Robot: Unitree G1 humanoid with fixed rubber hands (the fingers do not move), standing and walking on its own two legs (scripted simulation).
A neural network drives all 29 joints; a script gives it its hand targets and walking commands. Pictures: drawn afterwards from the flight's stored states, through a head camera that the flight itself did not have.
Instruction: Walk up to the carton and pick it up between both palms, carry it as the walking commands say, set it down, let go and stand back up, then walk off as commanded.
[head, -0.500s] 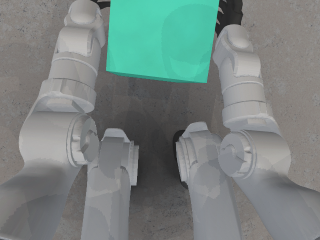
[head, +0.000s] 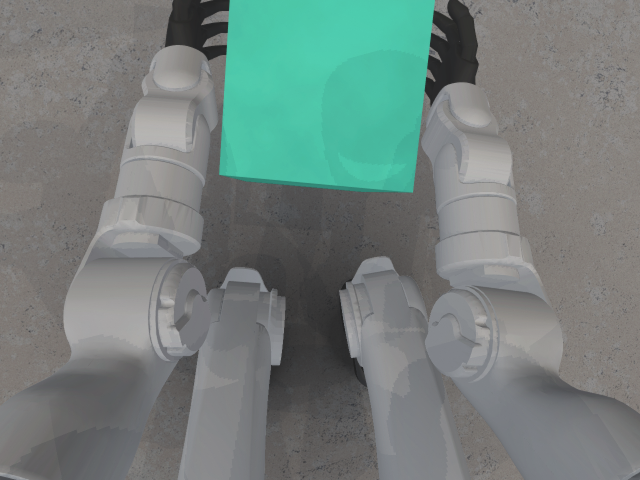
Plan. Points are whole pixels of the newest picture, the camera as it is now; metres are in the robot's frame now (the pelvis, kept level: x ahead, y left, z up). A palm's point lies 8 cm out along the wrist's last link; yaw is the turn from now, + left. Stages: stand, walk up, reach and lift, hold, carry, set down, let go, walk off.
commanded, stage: reach and lift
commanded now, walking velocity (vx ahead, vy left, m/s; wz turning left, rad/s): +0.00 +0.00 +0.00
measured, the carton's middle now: (319, 74) +0.54 -0.02 -0.18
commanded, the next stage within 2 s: none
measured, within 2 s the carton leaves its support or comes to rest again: neither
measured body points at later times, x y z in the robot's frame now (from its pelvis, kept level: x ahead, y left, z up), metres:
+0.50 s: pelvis +0.00 +0.00 +0.05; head +0.29 +0.01 +0.39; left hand +0.53 +0.11 -0.04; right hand +0.50 -0.15 -0.04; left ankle +0.09 +0.11 -0.39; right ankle +0.11 -0.12 -0.39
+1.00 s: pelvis +0.01 +0.00 +0.11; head +0.26 +0.01 +0.49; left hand +0.51 +0.12 +0.04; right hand +0.48 -0.15 +0.04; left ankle +0.09 +0.11 -0.39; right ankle +0.11 -0.12 -0.39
